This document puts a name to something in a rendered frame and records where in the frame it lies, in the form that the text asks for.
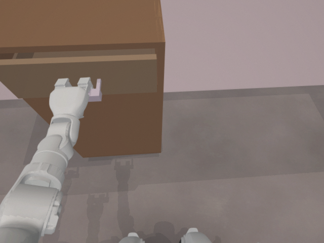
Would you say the right robot thigh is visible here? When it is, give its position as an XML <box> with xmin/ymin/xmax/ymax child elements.
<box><xmin>181</xmin><ymin>232</ymin><xmax>212</xmax><ymax>243</ymax></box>

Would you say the drawer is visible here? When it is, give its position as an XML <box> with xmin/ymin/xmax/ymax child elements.
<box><xmin>0</xmin><ymin>48</ymin><xmax>157</xmax><ymax>99</ymax></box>

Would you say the left robot upper arm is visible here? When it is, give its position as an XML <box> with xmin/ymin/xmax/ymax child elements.
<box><xmin>0</xmin><ymin>183</ymin><xmax>63</xmax><ymax>243</ymax></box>

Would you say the right robot shin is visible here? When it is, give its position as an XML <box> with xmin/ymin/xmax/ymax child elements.
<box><xmin>186</xmin><ymin>228</ymin><xmax>198</xmax><ymax>234</ymax></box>

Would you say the left robot hand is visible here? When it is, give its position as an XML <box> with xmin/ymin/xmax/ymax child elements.
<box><xmin>49</xmin><ymin>77</ymin><xmax>93</xmax><ymax>119</ymax></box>

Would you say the cabinet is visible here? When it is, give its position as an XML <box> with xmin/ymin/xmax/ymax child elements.
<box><xmin>0</xmin><ymin>0</ymin><xmax>166</xmax><ymax>158</ymax></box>

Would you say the robot left forearm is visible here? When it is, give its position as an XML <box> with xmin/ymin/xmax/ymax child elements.
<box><xmin>0</xmin><ymin>114</ymin><xmax>80</xmax><ymax>220</ymax></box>

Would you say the handle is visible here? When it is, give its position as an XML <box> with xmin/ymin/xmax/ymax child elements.
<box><xmin>88</xmin><ymin>79</ymin><xmax>102</xmax><ymax>102</ymax></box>

